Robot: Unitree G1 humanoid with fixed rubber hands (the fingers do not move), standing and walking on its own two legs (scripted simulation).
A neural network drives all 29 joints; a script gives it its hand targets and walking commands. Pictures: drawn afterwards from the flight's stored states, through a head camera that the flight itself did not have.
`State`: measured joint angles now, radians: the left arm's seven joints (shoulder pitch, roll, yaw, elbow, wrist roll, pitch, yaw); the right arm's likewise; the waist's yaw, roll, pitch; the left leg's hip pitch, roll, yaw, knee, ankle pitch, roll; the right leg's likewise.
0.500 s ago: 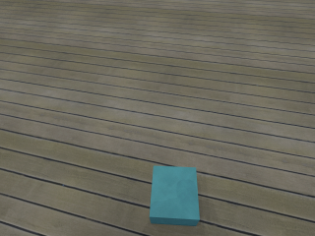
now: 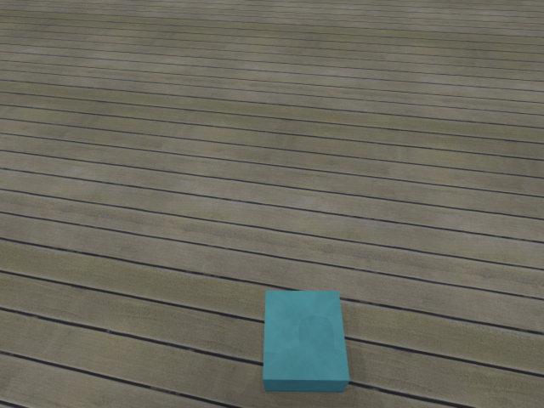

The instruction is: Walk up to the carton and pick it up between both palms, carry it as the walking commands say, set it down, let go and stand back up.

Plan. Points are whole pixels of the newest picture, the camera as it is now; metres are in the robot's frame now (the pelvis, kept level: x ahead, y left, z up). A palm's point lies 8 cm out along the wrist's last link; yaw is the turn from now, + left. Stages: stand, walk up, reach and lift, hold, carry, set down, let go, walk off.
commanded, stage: walk up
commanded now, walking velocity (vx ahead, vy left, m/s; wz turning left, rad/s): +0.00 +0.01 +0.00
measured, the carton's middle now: (302, 339) +0.47 -0.06 -0.69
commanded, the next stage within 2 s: stand in 0.34 s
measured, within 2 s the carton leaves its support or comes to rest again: neither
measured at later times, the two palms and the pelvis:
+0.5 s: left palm out of the picture -0.02 +0.26 -0.14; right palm out of the picture +0.01 -0.20 -0.14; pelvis +0.01 +0.03 +0.01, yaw -1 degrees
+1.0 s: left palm out of the picture +0.03 +0.23 -0.14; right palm out of the picture +0.01 -0.23 -0.14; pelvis +0.02 +0.00 +0.01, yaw -1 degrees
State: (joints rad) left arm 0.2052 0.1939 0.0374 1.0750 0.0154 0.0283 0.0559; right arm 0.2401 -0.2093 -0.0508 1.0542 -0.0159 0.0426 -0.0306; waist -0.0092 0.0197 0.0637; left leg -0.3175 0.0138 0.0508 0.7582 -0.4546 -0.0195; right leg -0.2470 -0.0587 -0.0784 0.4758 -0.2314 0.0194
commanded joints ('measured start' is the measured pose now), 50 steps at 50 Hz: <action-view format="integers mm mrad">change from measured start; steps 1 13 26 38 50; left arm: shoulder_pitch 8 124 169 155 116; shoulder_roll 106 74 61 75 76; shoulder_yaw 13 -13 -16 -5 -7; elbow -16 9 29 16 8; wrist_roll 3 -2 -11 -14 -11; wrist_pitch -4 -23 -42 -38 -41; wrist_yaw -8 -26 -14 -14 -16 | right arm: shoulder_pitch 135 95 91 94 109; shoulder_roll -2 -75 -44 -53 -57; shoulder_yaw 21 13 16 11 14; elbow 13 30 31 26 31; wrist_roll -1 2 1 9 4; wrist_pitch -31 -61 -66 -62 -62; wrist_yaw -2 0 0 -12 -6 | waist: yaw -29 21 9 20 12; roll -161 29 -39 -52 -46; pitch -16 73 -7 -35 -15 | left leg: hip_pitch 142 62 175 163 157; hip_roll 17 139 89 96 91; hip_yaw -5 -170 -76 -79 -83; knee -406 -551 -429 -423 -442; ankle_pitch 247 170 454 457 360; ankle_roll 13 85 65 40 29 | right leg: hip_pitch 7 89 96 115 105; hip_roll -106 -19 -61 -55 -55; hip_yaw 120 68 103 110 108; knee -153 -98 -103 -107 -142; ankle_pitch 26 51 230 265 205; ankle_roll -101 -8 -18 -30 -28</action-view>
